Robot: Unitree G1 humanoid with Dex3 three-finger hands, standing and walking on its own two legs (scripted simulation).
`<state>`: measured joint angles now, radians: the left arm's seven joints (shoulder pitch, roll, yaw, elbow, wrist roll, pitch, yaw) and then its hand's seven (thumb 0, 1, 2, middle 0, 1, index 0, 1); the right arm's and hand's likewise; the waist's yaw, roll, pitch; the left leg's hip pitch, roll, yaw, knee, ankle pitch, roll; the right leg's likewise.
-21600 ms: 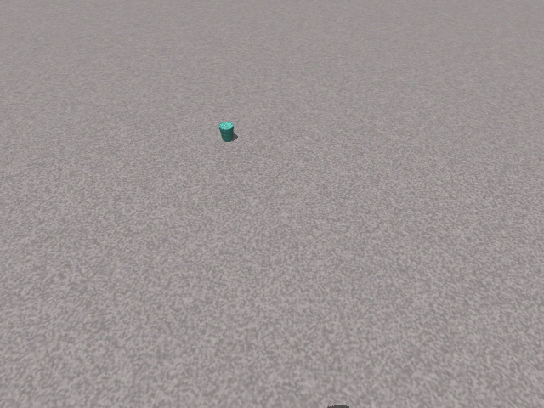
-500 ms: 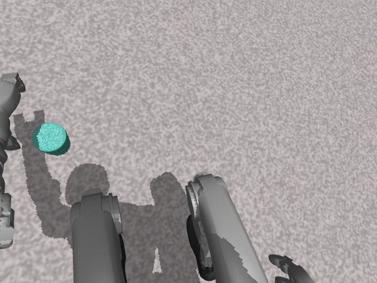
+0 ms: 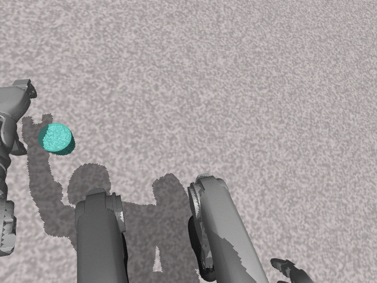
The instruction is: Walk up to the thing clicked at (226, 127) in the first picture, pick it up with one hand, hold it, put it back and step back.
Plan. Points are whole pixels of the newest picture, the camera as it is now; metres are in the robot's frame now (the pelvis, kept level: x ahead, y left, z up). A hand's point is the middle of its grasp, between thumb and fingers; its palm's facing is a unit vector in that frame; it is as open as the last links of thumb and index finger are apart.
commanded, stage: withdraw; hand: left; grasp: from above
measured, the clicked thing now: (60, 141) +0.50 +0.29 -0.36
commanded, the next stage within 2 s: none
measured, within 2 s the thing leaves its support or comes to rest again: neither
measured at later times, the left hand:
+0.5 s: hand (24, 127) +0.47 +0.30 -0.15, palm faces -0.47 -0.05 -0.88, open 13.8 cm
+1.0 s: hand (28, 129) +0.46 +0.29 -0.15, palm faces -0.48 -0.04 -0.88, open 13.9 cm
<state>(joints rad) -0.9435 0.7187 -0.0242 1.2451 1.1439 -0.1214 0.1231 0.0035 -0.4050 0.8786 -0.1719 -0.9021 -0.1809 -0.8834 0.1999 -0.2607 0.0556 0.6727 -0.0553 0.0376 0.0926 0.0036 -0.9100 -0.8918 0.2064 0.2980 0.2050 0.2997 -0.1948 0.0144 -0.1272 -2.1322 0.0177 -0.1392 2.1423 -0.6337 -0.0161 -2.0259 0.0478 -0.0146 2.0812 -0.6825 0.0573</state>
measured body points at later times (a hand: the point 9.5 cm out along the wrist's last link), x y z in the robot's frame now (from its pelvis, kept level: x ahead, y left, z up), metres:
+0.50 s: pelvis +0.00 +0.00 -0.02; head +0.22 +0.07 +0.37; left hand +0.49 +0.30 -0.10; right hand +0.05 -0.27 -0.13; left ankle +0.09 +0.13 -0.38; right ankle +0.10 -0.14 -0.38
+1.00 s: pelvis +0.00 +0.00 -0.01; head +0.22 +0.07 +0.37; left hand +0.49 +0.29 -0.10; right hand +0.06 -0.28 -0.11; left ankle +0.09 +0.13 -0.38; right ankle +0.10 -0.14 -0.38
